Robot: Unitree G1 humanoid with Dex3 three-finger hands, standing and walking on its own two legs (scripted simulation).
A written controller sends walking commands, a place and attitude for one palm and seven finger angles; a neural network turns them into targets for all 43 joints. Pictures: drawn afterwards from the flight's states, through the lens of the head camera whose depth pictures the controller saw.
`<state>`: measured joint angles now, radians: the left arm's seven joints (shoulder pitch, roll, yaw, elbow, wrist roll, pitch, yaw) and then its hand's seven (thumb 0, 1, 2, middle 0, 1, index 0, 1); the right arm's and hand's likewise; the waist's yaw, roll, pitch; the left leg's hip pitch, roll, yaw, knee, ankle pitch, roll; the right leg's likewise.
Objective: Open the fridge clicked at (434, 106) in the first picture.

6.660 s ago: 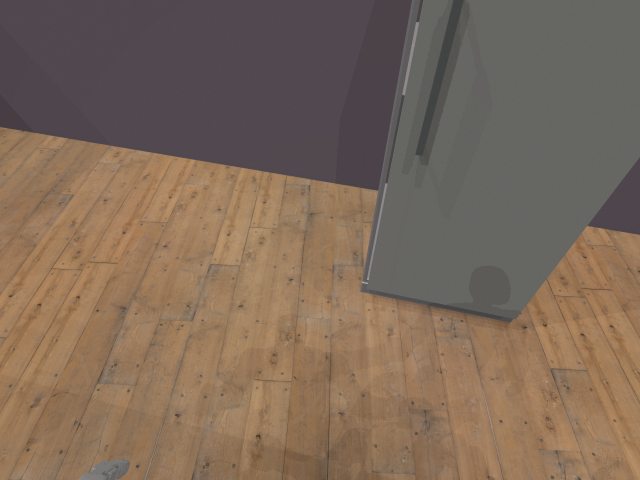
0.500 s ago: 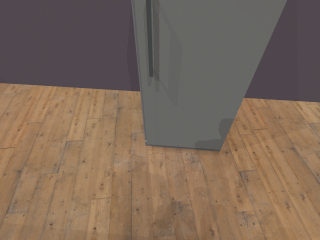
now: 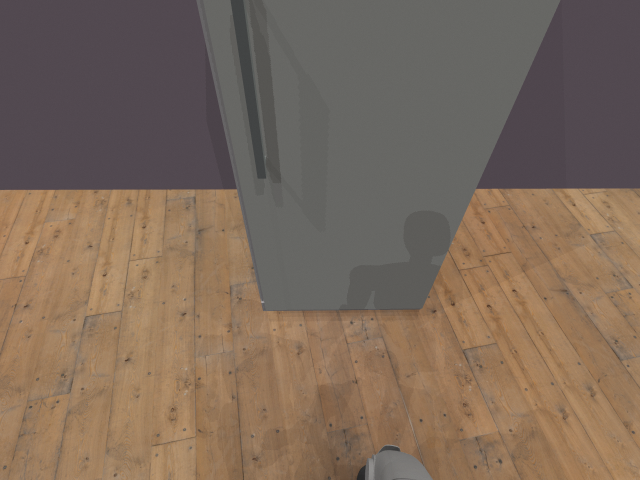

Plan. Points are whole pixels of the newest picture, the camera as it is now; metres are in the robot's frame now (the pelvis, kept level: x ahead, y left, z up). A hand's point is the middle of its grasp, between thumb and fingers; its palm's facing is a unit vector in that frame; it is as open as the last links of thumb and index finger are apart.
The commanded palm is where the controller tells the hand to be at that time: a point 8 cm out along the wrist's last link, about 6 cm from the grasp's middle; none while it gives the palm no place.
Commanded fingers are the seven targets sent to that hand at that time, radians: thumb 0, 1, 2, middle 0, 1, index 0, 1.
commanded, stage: take the last steps up to it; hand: left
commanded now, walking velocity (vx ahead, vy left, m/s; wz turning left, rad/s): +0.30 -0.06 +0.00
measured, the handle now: (252, 89) +0.67 +0.12 +0.13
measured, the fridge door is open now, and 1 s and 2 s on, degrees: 0 0 0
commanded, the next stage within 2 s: come to a stop and stand still in 0.36 s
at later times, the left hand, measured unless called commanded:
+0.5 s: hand (235, 476) +0.16 +0.13 -0.17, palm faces +0.11 -0.98 -0.13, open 7.3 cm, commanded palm none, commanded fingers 0.00 0.90 0.90 -0.20 -0.30 -0.20 -0.30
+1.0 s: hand (244, 444) +0.20 +0.12 -0.16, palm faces +0.06 -0.96 -0.27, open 7.3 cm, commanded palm none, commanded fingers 0.00 0.90 0.90 -0.20 -0.30 -0.20 -0.30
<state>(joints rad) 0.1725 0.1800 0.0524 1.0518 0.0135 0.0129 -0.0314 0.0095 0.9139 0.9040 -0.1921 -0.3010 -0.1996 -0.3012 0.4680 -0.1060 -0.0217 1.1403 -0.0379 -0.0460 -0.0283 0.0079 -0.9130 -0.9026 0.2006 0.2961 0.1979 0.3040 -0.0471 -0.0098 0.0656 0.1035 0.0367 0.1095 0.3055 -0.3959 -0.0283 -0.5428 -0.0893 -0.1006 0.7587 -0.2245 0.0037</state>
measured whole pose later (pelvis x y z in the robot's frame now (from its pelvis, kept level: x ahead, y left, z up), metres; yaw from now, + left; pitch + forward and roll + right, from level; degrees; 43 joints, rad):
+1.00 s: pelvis +0.17 -0.08 +0.00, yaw +0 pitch -2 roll +1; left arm 0.26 0.17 0.04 1.04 0.03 0.01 0.03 0.00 0.91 0.90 -0.19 -0.30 -0.20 -0.30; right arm 0.18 -0.20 -0.07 1.06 -0.02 0.06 -0.01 0.00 -0.92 -0.90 0.20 0.30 0.20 0.30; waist 0.01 0.03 0.02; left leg -0.35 0.08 0.09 0.62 -0.34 -0.02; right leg -0.24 -0.05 -0.06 0.59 -0.33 0.00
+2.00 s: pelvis +0.16 -0.03 +0.01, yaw +1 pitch -1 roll +0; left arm 0.27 0.16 -0.02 1.13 0.01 -0.01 0.04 0.01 0.91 0.90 -0.20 -0.30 -0.20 -0.30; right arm 0.31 -0.16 0.00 1.06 -0.02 -0.02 -0.02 0.01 -0.92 -0.90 0.20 0.30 0.20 0.30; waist 0.00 0.02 0.04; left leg -0.18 0.01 0.09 0.51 -0.32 0.02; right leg -0.24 -0.09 -0.03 0.51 -0.25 0.05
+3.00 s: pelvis +0.15 -0.08 +0.01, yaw +1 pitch -1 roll +0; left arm 0.25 0.16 0.00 1.12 0.01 -0.02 0.03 0.01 0.92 0.90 -0.20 -0.30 -0.20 -0.30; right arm 0.28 -0.15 0.01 1.11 -0.02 -0.01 -0.02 0.01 -0.91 -0.90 0.20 0.30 0.19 0.30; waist 0.01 0.02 0.04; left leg -0.15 0.08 0.07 0.45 -0.27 -0.05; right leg -0.22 -0.02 -0.06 0.48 -0.23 -0.01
